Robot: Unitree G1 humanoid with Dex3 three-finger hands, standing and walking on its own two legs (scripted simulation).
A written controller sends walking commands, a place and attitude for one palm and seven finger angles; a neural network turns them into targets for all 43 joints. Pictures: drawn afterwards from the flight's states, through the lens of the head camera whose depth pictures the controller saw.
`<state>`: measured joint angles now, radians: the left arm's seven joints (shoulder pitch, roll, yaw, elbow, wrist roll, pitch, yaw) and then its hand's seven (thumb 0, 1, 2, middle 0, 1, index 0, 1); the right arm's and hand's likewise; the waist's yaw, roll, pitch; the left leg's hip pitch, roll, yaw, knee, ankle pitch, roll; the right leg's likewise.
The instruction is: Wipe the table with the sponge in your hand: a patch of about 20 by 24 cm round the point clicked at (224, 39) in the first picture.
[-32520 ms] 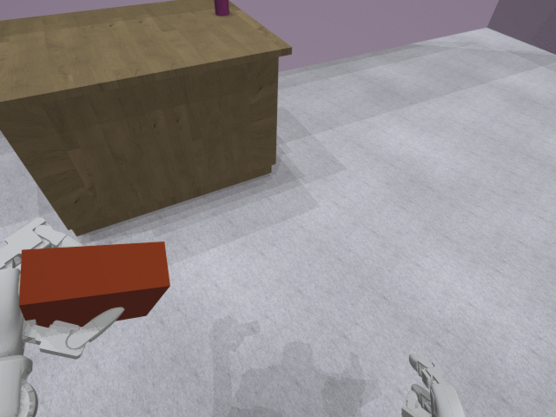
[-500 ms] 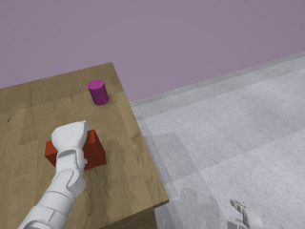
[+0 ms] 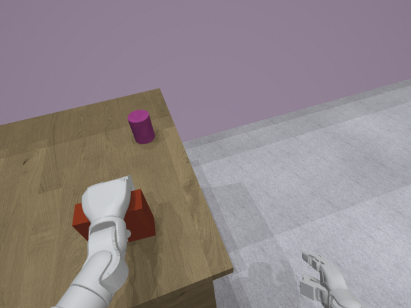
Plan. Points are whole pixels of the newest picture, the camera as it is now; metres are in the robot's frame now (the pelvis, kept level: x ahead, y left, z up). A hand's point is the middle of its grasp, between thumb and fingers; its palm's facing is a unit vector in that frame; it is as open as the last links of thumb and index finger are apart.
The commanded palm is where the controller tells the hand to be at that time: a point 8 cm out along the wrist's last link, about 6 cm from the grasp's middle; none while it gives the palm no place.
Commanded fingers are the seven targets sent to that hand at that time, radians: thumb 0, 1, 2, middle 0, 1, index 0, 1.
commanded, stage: wipe back along the middle lane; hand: left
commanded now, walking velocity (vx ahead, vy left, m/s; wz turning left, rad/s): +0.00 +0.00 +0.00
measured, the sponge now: (121, 225) +0.28 +0.23 -0.01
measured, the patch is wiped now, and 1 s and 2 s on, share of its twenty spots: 0.75 0.75 0.75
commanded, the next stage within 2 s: slide across to the third lane in 0.70 s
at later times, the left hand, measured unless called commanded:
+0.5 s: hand (129, 232) +0.25 +0.19 +0.04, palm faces +0.03 -0.10 -0.99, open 9.2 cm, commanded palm +0.19 +0.17 +0.07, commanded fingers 0.00 0.10 1.30 -1.20 -1.60 -1.20 -1.60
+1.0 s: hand (131, 236) +0.24 +0.18 +0.03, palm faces +0.00 -0.09 -1.00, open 9.2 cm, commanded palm +0.21 +0.15 +0.08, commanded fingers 0.00 0.10 1.30 -1.20 -1.60 -1.20 -1.60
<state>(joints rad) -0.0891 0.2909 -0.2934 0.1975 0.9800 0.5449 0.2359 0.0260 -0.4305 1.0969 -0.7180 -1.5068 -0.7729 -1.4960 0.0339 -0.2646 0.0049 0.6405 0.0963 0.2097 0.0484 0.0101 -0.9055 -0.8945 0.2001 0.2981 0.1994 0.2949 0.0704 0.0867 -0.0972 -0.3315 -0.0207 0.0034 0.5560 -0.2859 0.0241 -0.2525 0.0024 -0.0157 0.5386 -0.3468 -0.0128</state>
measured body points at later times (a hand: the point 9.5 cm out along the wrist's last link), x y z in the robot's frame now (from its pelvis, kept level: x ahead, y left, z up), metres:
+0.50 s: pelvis +0.00 -0.02 +0.00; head -0.02 -0.07 +0.45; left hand +0.24 +0.19 +0.09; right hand +0.24 -0.23 -0.09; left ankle +0.00 +0.10 -0.73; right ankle -0.04 -0.11 -0.73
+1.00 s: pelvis -0.02 -0.03 +0.00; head -0.04 -0.08 +0.45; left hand +0.24 +0.18 +0.09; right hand +0.21 -0.25 -0.09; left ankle +0.00 +0.10 -0.73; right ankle -0.04 -0.11 -0.73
